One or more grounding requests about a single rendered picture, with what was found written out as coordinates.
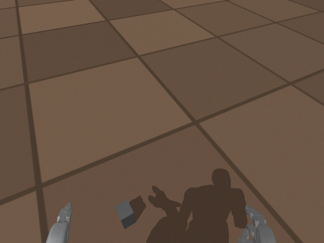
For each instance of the carton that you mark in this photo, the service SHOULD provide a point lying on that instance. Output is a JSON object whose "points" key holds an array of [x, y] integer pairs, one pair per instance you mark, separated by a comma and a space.
{"points": [[126, 214]]}

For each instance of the left robot hand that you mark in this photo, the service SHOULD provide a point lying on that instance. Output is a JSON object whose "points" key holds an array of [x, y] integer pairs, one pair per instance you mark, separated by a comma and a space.
{"points": [[59, 232]]}

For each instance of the right robot hand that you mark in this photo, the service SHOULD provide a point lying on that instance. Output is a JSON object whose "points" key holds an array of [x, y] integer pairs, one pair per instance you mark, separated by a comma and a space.
{"points": [[260, 232]]}

